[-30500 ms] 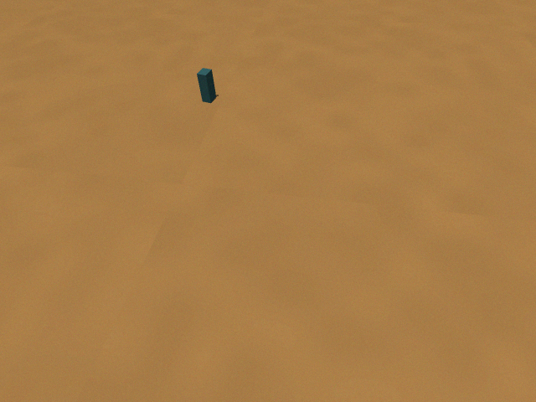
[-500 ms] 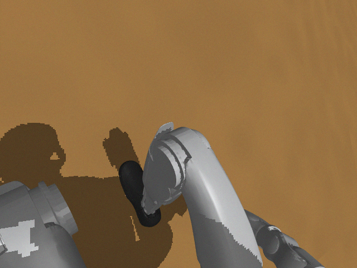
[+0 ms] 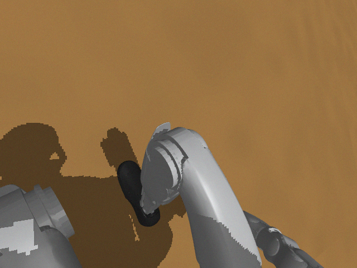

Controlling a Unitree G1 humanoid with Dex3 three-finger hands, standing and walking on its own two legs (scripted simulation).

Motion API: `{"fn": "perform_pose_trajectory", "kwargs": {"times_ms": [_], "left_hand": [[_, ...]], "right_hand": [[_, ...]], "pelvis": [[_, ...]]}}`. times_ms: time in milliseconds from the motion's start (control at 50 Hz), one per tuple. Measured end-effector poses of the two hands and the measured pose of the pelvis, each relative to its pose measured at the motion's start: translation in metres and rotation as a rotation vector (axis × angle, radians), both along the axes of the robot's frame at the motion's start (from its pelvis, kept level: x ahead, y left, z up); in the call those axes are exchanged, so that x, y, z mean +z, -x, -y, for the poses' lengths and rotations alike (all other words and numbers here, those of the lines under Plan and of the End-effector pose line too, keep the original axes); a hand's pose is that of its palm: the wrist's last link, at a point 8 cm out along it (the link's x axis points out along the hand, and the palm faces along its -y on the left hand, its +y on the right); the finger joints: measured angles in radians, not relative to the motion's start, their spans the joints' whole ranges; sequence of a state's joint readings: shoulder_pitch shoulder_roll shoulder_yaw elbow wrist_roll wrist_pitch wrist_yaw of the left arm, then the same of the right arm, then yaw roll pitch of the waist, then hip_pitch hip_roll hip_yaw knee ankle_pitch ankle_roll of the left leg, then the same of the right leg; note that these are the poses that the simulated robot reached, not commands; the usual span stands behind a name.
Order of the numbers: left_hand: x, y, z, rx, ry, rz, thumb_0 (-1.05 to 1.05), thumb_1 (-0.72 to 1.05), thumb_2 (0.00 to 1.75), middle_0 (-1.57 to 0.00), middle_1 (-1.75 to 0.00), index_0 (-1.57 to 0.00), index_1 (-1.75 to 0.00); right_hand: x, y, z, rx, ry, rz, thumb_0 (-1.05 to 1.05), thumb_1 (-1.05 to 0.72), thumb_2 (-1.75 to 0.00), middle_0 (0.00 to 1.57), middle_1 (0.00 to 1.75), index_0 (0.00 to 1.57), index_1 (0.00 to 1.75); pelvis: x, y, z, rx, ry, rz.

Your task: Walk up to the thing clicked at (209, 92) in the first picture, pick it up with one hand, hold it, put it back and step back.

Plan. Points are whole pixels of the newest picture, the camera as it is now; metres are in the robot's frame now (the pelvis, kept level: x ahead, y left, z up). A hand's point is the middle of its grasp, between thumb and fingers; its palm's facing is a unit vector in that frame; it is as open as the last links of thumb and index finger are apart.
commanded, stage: close in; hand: left
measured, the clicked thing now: out of the picture +0.55 +0.24 -0.21
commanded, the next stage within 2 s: none
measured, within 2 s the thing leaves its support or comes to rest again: neither
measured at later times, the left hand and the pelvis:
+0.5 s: hand out of the picture +0.52 +0.26 -0.18, palm faces +0.26 -0.97 -0.05, open 11.8 cm; pelvis +0.00 +0.00 +0.00, yaw +0 degrees
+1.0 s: hand out of the picture +0.52 +0.26 -0.18, palm faces +0.26 -0.96 -0.06, open 12.1 cm; pelvis +0.00 +0.00 +0.00, yaw +0 degrees
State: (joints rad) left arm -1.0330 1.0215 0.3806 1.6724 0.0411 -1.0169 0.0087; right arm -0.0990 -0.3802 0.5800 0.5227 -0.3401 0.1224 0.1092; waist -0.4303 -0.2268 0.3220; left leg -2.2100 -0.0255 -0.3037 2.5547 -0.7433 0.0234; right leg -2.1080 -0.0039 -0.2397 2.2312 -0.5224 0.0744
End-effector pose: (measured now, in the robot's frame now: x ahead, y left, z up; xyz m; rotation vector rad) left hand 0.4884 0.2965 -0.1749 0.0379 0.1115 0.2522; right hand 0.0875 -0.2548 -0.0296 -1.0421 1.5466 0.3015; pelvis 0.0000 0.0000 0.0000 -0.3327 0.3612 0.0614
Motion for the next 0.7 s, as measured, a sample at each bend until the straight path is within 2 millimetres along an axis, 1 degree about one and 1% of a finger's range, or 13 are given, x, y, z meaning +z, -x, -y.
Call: {"fn": "perform_pose_trajectory", "kwargs": {"times_ms": [160, 280, 480, 600, 700], "left_hand": [[-0.001, 0.006, -0.006, 0.02, 0.0, 0.013, 0.0, -0.13, 0.56, -0.5, -0.6, -0.51, -0.58], [-0.005, 0.008, -0.004, -0.002, -0.005, 0.0, 0.0, -0.13, 0.56, -0.49, -0.6, -0.51, -0.58], [0.002, -0.001, -0.005, 0.009, -0.002, 0.038, 0.0, -0.13, 0.55, -0.49, -0.59, -0.51, -0.57], [0.003, -0.002, -0.006, 0.011, -0.006, 0.015, 0.0, -0.15, 0.54, -0.48, -0.58, -0.5, -0.56], [0.0, 0.0, -0.002, -0.003, -0.006, 0.0, -0.01, -0.15, 0.54, -0.47, -0.58, -0.49, -0.56]], "right_hand": [[-0.001, 0.001, 0.0, 0.005, -0.001, -0.004, -0.01, -0.89, -0.89, 0.21, 0.29, 0.2, 0.3], [-0.002, -0.004, -0.001, 0.017, -0.002, -0.004, -0.01, -0.89, -0.89, 0.21, 0.29, 0.2, 0.3], [0.001, -0.012, -0.002, 0.031, 0.011, 0.013, -0.01, -0.89, -0.89, 0.21, 0.29, 0.2, 0.3], [0.002, -0.009, -0.003, 0.02, 0.012, 0.013, -0.01, -0.89, -0.89, 0.21, 0.29, 0.2, 0.3], [0.002, -0.004, -0.004, 0.011, 0.005, 0.003, -0.01, -0.89, -0.89, 0.21, 0.29, 0.2, 0.3]], "pelvis": [[-0.002, 0.001, 0.0, 0.0, 0.0, 0.006], [-0.002, 0.0, -0.001, 0.002, 0.002, 0.006], [-0.001, -0.001, -0.002, 0.003, 0.007, 0.001], [0.001, -0.001, -0.003, 0.002, 0.01, -0.004], [0.001, 0.0, -0.003, 0.003, 0.008, -0.001]]}}
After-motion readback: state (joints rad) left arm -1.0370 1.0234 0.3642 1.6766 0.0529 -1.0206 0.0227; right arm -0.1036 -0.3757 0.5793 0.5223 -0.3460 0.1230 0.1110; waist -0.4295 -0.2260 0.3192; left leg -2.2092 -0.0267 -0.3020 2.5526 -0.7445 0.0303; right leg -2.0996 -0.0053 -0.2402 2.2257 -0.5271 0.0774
